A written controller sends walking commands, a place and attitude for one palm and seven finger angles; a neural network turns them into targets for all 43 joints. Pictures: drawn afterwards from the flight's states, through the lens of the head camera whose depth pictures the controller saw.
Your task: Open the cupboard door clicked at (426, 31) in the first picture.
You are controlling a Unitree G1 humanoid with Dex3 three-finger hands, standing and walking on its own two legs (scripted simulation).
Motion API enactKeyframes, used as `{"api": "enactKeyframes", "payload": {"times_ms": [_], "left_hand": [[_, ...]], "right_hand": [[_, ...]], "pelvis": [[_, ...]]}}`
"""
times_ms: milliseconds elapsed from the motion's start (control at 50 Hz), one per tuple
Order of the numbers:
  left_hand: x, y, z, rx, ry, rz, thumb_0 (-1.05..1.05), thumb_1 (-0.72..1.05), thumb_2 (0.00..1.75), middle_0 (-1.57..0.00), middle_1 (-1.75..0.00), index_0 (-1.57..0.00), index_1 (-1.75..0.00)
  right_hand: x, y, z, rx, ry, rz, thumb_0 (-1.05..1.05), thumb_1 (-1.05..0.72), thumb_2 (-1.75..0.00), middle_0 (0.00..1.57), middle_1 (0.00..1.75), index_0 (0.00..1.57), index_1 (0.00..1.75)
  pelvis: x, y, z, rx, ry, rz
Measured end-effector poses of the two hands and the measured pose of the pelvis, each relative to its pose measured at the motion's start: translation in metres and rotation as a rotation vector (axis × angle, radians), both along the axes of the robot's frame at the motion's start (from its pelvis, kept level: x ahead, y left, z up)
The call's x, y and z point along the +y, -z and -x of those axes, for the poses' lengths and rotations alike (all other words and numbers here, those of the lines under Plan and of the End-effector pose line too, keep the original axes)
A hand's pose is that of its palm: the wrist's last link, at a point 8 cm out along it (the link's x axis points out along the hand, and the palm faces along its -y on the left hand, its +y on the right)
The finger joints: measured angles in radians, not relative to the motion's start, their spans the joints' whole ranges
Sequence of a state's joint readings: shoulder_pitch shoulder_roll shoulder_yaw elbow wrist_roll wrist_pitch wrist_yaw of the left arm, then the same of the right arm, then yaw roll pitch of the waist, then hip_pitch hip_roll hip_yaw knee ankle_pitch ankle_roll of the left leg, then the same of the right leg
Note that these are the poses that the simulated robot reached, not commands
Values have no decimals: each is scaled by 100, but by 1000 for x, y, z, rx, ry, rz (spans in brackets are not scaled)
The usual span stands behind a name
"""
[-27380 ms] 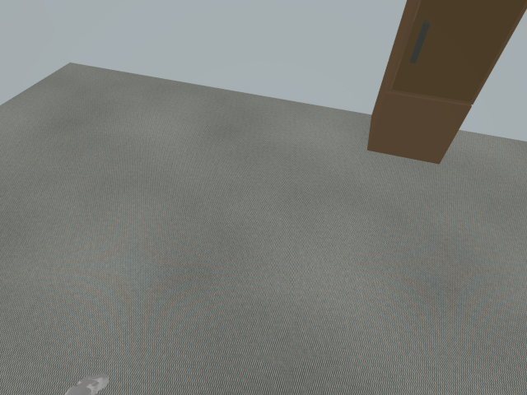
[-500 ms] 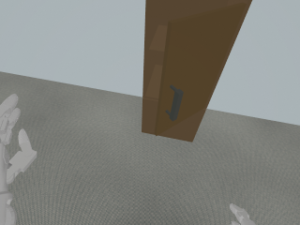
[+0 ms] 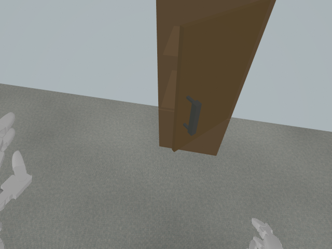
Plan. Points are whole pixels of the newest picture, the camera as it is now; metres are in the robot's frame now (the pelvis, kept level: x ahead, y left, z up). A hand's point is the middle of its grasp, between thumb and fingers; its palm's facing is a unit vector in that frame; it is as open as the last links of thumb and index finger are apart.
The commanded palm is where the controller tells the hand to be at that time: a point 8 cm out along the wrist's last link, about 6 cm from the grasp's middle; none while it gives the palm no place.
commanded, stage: let the arm hang, fingers relaxed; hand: left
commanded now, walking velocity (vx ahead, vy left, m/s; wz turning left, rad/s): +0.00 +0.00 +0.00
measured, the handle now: (190, 115) +0.60 -0.04 -0.09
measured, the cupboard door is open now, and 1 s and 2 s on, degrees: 47 47 47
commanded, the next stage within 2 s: look to check the result in 1.20 s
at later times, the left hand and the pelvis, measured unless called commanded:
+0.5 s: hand out of the picture +0.00 +0.19 -0.18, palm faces +0.05 -0.98 -0.17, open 7.0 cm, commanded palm none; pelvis -0.02 +0.00 +0.00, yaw +2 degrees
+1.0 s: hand out of the picture -0.03 +0.18 -0.17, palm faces +0.06 -0.99 -0.16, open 7.4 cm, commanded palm none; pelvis -0.02 +0.02 +0.00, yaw +1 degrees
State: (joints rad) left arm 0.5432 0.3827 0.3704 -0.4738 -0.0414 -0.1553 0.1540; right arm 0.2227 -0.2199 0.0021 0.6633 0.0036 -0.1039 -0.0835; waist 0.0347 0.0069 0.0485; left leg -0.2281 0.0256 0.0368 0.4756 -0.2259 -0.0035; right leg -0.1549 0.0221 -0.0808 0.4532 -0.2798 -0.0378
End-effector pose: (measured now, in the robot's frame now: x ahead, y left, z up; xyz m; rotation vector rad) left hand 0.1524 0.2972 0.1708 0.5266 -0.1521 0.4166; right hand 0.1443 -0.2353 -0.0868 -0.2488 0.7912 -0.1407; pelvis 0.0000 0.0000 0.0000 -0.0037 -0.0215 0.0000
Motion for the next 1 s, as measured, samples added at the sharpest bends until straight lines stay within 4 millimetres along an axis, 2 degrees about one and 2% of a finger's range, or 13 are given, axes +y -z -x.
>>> {"api": "enactKeyframes", "payload": {"times_ms": [80, 120, 140, 180, 240, 320, 400, 460, 540, 620, 680, 800, 1000], "left_hand": [[-1, -15, -10, -56, 32, -38, 2, 89, 90, -22, -30, -21, -31], [-1, -10, -16, -30, 58, -59, 1, 89, 90, -21, -30, -21, -31], [2, 6, -23, 39, 73, -52, 1, 89, 90, -21, -30, -20, -31], [7, 58, -34, 256, 72, 23, 0, 90, 90, -21, -30, -20, -30], [3, 150, -24, 619, 36, 177, 0, 90, 90, -20, -30, -20, -30], [-30, 251, 30, 1000, 12, 382, 1, 91, 90, -20, -29, -19, -30], [-70, 309, 99, 1254, -25, 569, 1, 92, 90, -20, -30, -20, -30], [-64, 320, 137, 1327, -117, 614, -2, 100, 89, -21, -30, -20, -30], [-55, 320, 184, 1447, -193, 625, -1, 99, 90, -21, -30, -20, -30], [-47, 312, 217, 1528, -261, 617, 0, 96, 90, -21, -30, -20, -30], [-44, 307, 230, 1560, -292, 609, 0, 94, 90, -20, -30, -20, -30], [-47, 306, 227, 1553, -294, 612, 0, 92, 90, -20, -30, -20, -30], [-72, 316, 187, 1475, -196, 654, 0, 91, 90, -20, -30, -20, -30]], "right_hand": [[1, -11, -13, -63, 4, -6, 2, -91, -90, 20, 30, 20, 30], [1, -12, -19, -90, -9, -23, 2, -91, -90, 20, 30, 20, 30], [1, -8, -21, -85, -31, -33, 1, -91, -90, 20, 30, 20, 30], [-3, 4, -22, -45, -50, -44, 1, -91, -90, 20, 30, 20, 30], [-8, 20, -10, 28, -36, -48, 1, -91, -90, 20, 30, 20, 30], [-11, 31, 29, 170, -8, -29, 1, -91, -90, 20, 30, 20, 30], [-10, 35, 83, 361, 20, 0, 1, -91, -90, 20, 30, 20, 30], [-6, 39, 122, 501, 34, 7, 1, -91, -90, 20, 30, 20, 30], [3, 46, 160, 619, 62, -17, 1, -91, -90, 20, 30, 20, 30], [18, 55, 181, 671, 82, -62, 1, -91, -90, 20, 30, 20, 30], [29, 60, 190, 684, 89, -97, 1, -91, -90, 20, 30, 20, 30], [48, 65, 192, 680, 92, -145, 1, -91, -90, 20, 30, 20, 30], [54, 64, 181, 644, 107, -151, 1, -91, -90, 20, 30, 20, 30]], "pelvis": [[1, -2, 0, 5, 4, 4], [2, -2, 0, 18, 2, 6], [4, 0, 1, 26, -2, 6], [8, 2, 4, 32, -5, 6], [12, 5, 8, 34, -6, 0], [11, 7, 12, 19, -4, -12], [6, 5, 16, 2, -12, -10], [3, 3, 20, -4, -25, 1], [6, 1, 24, -6, -31, 11], [10, 0, 25, -8, -29, 11], [13, -1, 26, -8, -25, 9], [16, -1, 25, -8, -18, 2], [17, -2, 18, -8, -13, -4]]}}
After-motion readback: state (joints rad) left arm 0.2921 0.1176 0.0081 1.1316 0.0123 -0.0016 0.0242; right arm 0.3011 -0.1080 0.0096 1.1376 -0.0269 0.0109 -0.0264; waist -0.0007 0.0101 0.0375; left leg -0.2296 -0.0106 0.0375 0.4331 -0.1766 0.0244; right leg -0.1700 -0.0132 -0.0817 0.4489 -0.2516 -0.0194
